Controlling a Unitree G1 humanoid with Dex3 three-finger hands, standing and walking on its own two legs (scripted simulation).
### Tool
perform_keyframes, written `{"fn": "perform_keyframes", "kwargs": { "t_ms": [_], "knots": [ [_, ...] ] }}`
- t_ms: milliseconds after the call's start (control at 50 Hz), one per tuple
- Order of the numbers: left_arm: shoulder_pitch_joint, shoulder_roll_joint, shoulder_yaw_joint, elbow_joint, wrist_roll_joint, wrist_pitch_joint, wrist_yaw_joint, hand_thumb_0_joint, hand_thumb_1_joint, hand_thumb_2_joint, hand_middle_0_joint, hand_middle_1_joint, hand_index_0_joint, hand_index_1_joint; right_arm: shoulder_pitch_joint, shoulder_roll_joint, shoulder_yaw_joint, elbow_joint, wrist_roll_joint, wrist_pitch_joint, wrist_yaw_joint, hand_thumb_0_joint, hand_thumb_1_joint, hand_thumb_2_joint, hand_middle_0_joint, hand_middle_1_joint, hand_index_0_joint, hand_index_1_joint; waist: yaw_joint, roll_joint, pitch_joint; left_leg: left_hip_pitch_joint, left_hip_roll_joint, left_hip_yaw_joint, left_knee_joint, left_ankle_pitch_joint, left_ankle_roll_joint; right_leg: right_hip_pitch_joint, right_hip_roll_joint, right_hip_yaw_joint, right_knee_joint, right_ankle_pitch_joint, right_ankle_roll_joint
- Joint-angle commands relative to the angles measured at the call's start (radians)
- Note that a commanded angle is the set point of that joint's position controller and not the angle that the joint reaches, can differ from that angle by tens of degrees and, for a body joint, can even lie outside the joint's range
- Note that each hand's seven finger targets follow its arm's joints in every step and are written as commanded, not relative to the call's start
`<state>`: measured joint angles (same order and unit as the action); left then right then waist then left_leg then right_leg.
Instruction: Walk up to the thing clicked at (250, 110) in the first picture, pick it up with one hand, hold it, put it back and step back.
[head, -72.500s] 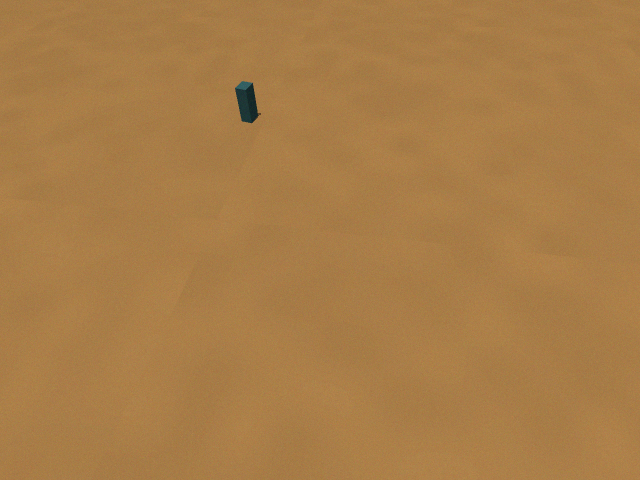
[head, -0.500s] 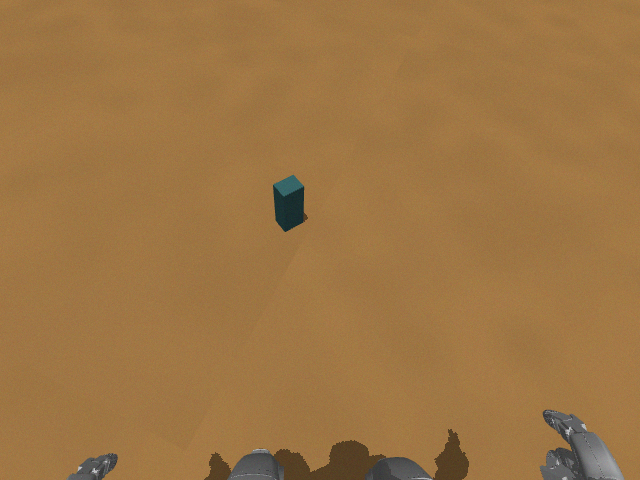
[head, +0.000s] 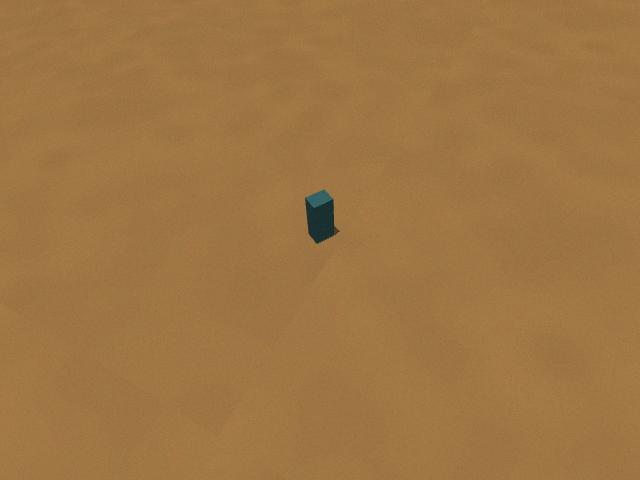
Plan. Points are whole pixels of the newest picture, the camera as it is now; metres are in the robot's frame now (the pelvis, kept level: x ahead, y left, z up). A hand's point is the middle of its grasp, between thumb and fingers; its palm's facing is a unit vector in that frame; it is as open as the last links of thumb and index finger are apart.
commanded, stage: step back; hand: left
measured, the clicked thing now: (320, 217) +1.14 +0.10 -0.65
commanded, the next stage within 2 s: stand in 0.76 s
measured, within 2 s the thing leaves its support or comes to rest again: neither
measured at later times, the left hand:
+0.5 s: hand out of the picture +0.10 +0.26 -0.14, palm faces +0.05 -0.92 -0.40, open 7.4 cm
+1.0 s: hand out of the picture +0.13 +0.26 -0.13, palm faces +0.01 -0.94 -0.34, open 7.4 cm
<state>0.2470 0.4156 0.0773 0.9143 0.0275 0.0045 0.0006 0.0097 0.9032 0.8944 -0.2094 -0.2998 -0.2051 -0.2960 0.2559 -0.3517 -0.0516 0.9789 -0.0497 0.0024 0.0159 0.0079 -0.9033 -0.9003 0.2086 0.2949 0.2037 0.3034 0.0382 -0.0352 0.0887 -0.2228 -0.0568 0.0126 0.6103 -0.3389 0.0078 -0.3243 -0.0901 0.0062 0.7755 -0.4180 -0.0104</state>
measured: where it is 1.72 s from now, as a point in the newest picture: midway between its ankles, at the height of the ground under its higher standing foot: outside the picture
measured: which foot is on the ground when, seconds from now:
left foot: down 0.00-0.24, up 0.26-0.48, down 0.50-1.00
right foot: down 0.00-1.00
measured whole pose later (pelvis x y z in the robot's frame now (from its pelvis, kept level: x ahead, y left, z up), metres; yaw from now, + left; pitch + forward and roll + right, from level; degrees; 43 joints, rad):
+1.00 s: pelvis +0.06 +0.01 +0.02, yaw +1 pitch -3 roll +0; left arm 0.10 0.35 0.00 1.13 0.00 -0.02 -0.01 0.01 0.91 0.89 -0.21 -0.30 -0.20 -0.30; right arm 0.04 -0.34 -0.01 1.09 -0.01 -0.03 0.01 0.00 -0.90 -0.90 0.21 0.30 0.20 0.30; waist 0.02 0.01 0.08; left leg -0.18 0.02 0.01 0.44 -0.20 -0.01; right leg -0.14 -0.04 -0.02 0.43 -0.24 0.03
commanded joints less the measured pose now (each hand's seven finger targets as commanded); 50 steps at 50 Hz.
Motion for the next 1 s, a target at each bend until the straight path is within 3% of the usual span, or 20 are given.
{"fn": "perform_keyframes", "kwargs": {
  "t_ms": [0, 40, 100, 180, 200, 220, 240, 260, 320, 420, 480, 500, 520, 540, 560, 620, 680, 740, 860, 980],
  "knots": [
    [-0.133, 0.228, 0.047, -0.092, -0.007, -0.034, 0.008, 0.000, 0.900, 0.900, -0.200, -0.300, -0.200, -0.300, -0.033, -0.358, -0.099, -0.087, 0.007, -0.041, -0.013, 0.000, -0.900, -0.900, 0.200, 0.300, 0.200, 0.300, -0.062, 0.138, 0.033, -0.031, 0.399, -0.556, -0.363, -0.292, 0.281, -0.203, 0.018, 0.043, 0.168, -0.158, -0.025],
    [-0.081, 0.182, 0.041, -0.067, -0.011, -0.042, -0.002, 0.000, 0.900, 0.900, -0.200, -0.300, -0.200, -0.300, -0.055, -0.276, -0.068, -0.095, 0.007, -0.045, -0.015, 0.000, -0.900, -0.900, 0.200, 0.300, 0.200, 0.300, -0.035, 0.140, 0.044, 0.023, 0.289, -0.381, -0.317, -0.133, 0.208, -0.217, 0.028, 0.023, 0.088, -0.088, -0.029],
    [-0.066, 0.158, 0.042, -0.039, -0.012, -0.048, -0.011, 0.000, 0.900, 0.900, -0.200, -0.300, -0.200, -0.300, -0.046, -0.289, -0.074, -0.082, 0.012, -0.047, -0.009, 0.000, -0.900, -0.900, 0.200, 0.300, 0.200, 0.300, -0.049, 0.205, 0.015, -0.044, 0.265, -0.313, -0.298, -0.046, 0.187, -0.078, 0.062, -0.045, -0.018, -0.018, -0.016],
    [0.070, 0.152, 0.047, 0.032, -0.002, -0.066, 0.010, 0.000, 0.900, 0.900, -0.200, -0.300, -0.200, -0.300, -0.120, -0.210, -0.041, -0.110, 0.027, -0.019, -0.007, 0.000, -0.900, -0.900, 0.200, 0.300, 0.200, 0.300, 0.041, 0.149, -0.081, -0.211, 0.163, -0.131, -0.025, -0.011, 0.105, 0.286, 0.118, -0.082, -0.310, 0.158, -0.017],
    [0.097, 0.200, 0.062, 0.039, 0.009, -0.074, 0.020, 0.000, 0.900, 0.900, -0.200, -0.300, -0.200, -0.300, -0.097, -0.144, -0.021, -0.119, 0.033, -0.017, -0.011, 0.000, -0.900, -0.900, 0.200, 0.300, 0.200, 0.300, 0.048, 0.002, -0.101, -0.307, 0.086, -0.092, 0.145, -0.046, 0.064, 0.353, -0.003, 0.137, -0.385, 0.074, -0.041],
    [0.095, 0.281, 0.076, 0.017, 0.021, -0.082, 0.025, 0.000, 0.900, 0.900, -0.200, -0.300, -0.200, -0.300, -0.087, -0.111, -0.007, -0.143, 0.032, -0.015, -0.018, 0.000, -0.900, -0.900, 0.200, 0.300, 0.200, 0.300, 0.044, -0.150, -0.088, -0.417, -0.030, -0.098, 0.303, -0.227, 0.021, 0.325, -0.230, 0.500, -0.522, -0.052, -0.118],
    [0.010, 0.316, 0.079, -0.002, 0.017, -0.077, 0.024, 0.000, 0.900, 0.900, -0.200, -0.300, -0.200, -0.300, -0.077, -0.196, -0.036, -0.114, 0.023, -0.009, -0.032, 0.000, -0.900, -0.900, 0.200, 0.300, 0.200, 0.300, 0.028, -0.063, -0.062, -0.335, 0.037, -0.164, 0.355, -0.277, 0.013, 0.169, -0.340, 0.593, -0.548, -0.188, -0.214],
    [-0.046, 0.308, 0.077, -0.020, 0.010, -0.076, 0.022, 0.000, 0.900, 0.900, -0.200, -0.300, -0.200, -0.300, -0.051, -0.239, -0.050, -0.094, 0.022, -0.011, -0.033, 0.000, -0.900, -0.900, 0.200, 0.300, 0.200, 0.300, 0.002, -0.048, -0.008, -0.315, 0.076, -0.164, 0.372, -0.255, 0.012, 0.100, -0.346, 0.581, -0.535, -0.180, -0.260],
    [-0.080, 0.224, 0.049, -0.023, 0.000, -0.090, 0.023, 0.000, 0.900, 0.900, -0.200, -0.300, -0.200, -0.300, -0.038, -0.207, -0.039, -0.059, 0.028, -0.021, -0.023, 0.000, -0.900, -0.900, 0.200, 0.300, 0.200, 0.300, -0.023, -0.028, -0.038, -0.257, 0.084, -0.152, 0.292, -0.146, 0.009, 0.135, -0.196, 0.277, -0.430, 0.207, -0.177],
    [-0.124, 0.224, 0.037, -0.015, -0.005, -0.078, 0.022, 0.000, 0.900, 0.900, -0.200, -0.300, -0.200, -0.300, -0.037, -0.181, -0.033, -0.043, 0.025, -0.016, -0.020, 0.000, -0.900, -0.900, 0.200, 0.300, 0.200, 0.300, -0.032, -0.119, -0.083, -0.083, 0.080, -0.018, 0.096, -0.074, -0.006, 0.055, -0.159, 0.124, -0.333, 0.483, -0.151],
    [-0.144, 0.200, 0.025, -0.019, -0.016, -0.055, 0.023, 0.000, 0.900, 0.900, -0.200, -0.300, -0.200, -0.300, -0.023, -0.183, -0.039, -0.015, 0.023, -0.023, -0.026, 0.000, -0.900, -0.900, 0.200, 0.300, 0.200, 0.300, -0.055, -0.095, -0.124, 0.033, 0.057, 0.004, -0.112, 0.200, 0.016, 0.047, -0.098, 0.056, -0.197, 0.542, -0.088],
    [-0.130, 0.180, 0.021, -0.019, -0.019, -0.049, 0.023, 0.000, 0.900, 0.900, -0.200, -0.300, -0.200, -0.300, -0.029, -0.206, -0.045, -0.014, 0.021, -0.026, -0.030, 0.000, -0.900, -0.900, 0.200, 0.300, 0.200, 0.300, -0.045, -0.056, -0.150, 0.074, 0.101, -0.046, -0.109, 0.324, 0.039, 0.030, -0.076, 0.045, -0.147, 0.525, -0.062],
    [-0.114, 0.155, 0.013, -0.021, -0.025, -0.045, 0.021, 0.000, 0.900, 0.900, -0.200, -0.300, -0.200, -0.300, -0.033, -0.244, -0.051, -0.018, 0.018, -0.031, -0.035, 0.000, -0.900, -0.900, 0.200, 0.300, 0.200, 0.300, -0.033, 0.042, -0.178, 0.086, 0.204, -0.169, -0.124, 0.421, 0.078, 0.007, -0.033, 0.028, -0.091, 0.423, -0.032],
    [-0.118, 0.156, 0.013, -0.005, -0.038, -0.034, 0.019, 0.000, 0.900, 0.900, -0.200, -0.300, -0.200, -0.300, -0.115, -0.285, -0.051, -0.037, 0.031, -0.031, -0.033, 0.000, -0.900, -0.900, 0.200, 0.300, 0.200, 0.300, -0.010, 0.125, -0.176, -0.041, 0.288, -0.276, -0.167, 0.331, 0.162, 0.066, 0.055, -0.030, -0.040, 0.150, -0.007],
    [-0.116, 0.157, 0.018, 0.022, -0.038, -0.024, 0.021, 0.000, 0.900, 0.900, -0.200, -0.300, -0.200, -0.300, -0.165, -0.298, -0.050, -0.044, 0.032, -0.028, -0.031, 0.000, -0.900, -0.900, 0.200, 0.300, 0.200, 0.300, -0.003, 0.155, -0.141, -0.117, 0.327, -0.307, -0.189, 0.249, 0.199, 0.115, 0.067, -0.036, -0.045, -0.001, -0.013],
    [-0.079, 0.156, 0.011, 0.064, -0.023, -0.030, 0.018, 0.000, 0.900, 0.900, -0.200, -0.300, -0.200, -0.300, -0.229, -0.252, -0.032, -0.041, 0.028, -0.020, -0.030, 0.000, -0.900, -0.900, 0.200, 0.300, 0.200, 0.300, 0.021, 0.150, -0.118, -0.138, 0.259, -0.206, -0.176, 0.177, 0.123, 0.145, 0.040, -0.011, -0.174, 0.093, -0.033],
    [-0.113, 0.178, 0.013, 0.077, -0.021, -0.034, 0.013, 0.000, 0.900, 0.900, -0.200, -0.300, -0.200, -0.300, -0.224, -0.230, -0.028, -0.017, 0.031, -0.019, -0.030, 0.000, -0.900, -0.900, 0.200, 0.300, 0.200, 0.300, -0.006, 0.130, -0.113, -0.122, 0.200, -0.162, -0.168, 0.098, 0.064, 0.136, 0.001, 0.052, -0.247, 0.148, -0.046],
    [-0.135, 0.128, -0.022, 0.110, -0.023, -0.037, 0.005, 0.000, 0.900, 0.900, -0.200, -0.300, -0.200, -0.300, -0.207, -0.222, -0.013, 0.013, 0.038, -0.033, -0.022, 0.000, -0.900, -0.900, 0.200, 0.300, 0.200, 0.300, -0.029, 0.115, -0.134, -0.024, 0.202, -0.177, -0.217, 0.151, 0.049, 0.134, -0.007, 0.066, -0.308, 0.222, -0.026],
    [-0.171, 0.156, -0.029, 0.137, -0.027, -0.049, 0.007, 0.000, 0.900, 0.900, -0.200, -0.300, -0.200, -0.300, -0.215, -0.209, -0.006, 0.053, 0.042, -0.053, -0.020, 0.000, -0.900, -0.900, 0.200, 0.300, 0.200, 0.300, -0.036, 0.052, -0.186, 0.138, 0.202, -0.124, -0.206, 0.479, 0.032, 0.188, -0.030, 0.056, -0.358, 0.448, -0.013],
    [-0.192, 0.147, -0.039, 0.160, -0.025, -0.051, 0.006, 0.000, 0.900, 0.900, -0.200, -0.300, -0.200, -0.300, -0.250, -0.200, -0.002, 0.075, 0.048, -0.044, -0.018, 0.000, -0.900, -0.900, 0.200, 0.300, 0.200, 0.300, -0.039, 0.041, -0.149, 0.151, 0.191, -0.099, -0.260, 0.405, 0.015, 0.201, -0.040, 0.059, -0.443, 0.427, -0.004]
  ]
}}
